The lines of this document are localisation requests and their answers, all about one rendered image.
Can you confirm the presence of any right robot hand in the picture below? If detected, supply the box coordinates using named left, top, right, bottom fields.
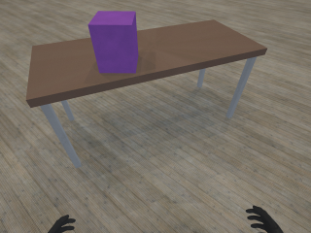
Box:
left=246, top=205, right=284, bottom=233

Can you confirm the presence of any carton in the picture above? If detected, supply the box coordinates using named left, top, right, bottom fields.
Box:
left=87, top=11, right=139, bottom=74

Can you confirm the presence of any table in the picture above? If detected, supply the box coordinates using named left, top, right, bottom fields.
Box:
left=25, top=19, right=267, bottom=168

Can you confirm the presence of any left robot hand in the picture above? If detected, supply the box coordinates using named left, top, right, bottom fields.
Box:
left=48, top=215, right=76, bottom=233

